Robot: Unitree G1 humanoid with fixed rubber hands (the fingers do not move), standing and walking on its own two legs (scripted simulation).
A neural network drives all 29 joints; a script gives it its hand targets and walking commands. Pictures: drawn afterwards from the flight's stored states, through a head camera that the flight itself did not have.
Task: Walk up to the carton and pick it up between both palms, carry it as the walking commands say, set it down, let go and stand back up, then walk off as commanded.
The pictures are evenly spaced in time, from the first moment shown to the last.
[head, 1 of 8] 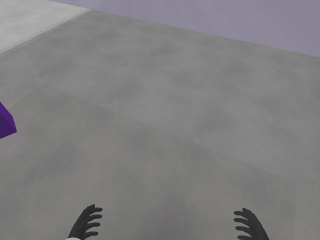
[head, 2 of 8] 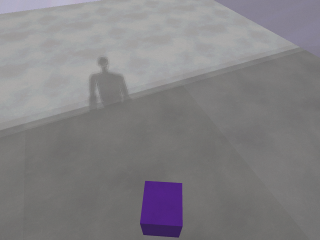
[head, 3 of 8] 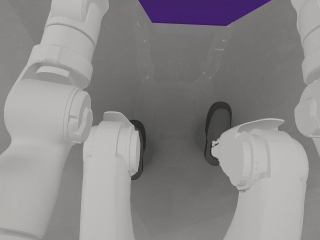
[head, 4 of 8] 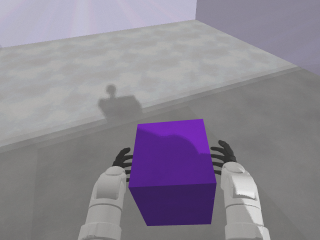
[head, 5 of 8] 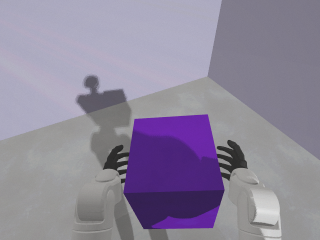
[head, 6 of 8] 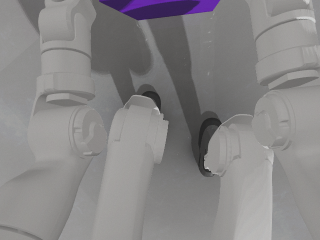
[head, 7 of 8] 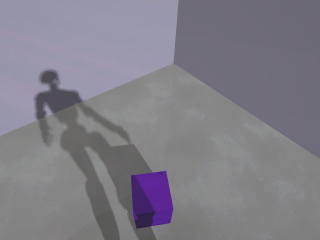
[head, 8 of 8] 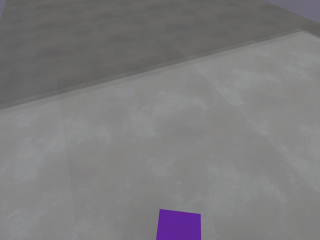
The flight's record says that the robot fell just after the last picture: no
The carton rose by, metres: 0.67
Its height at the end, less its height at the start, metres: +0.00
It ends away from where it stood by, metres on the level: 3.03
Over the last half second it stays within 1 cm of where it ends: yes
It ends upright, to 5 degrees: yes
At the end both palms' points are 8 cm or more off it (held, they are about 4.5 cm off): yes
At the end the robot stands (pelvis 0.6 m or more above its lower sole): yes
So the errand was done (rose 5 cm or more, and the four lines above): yes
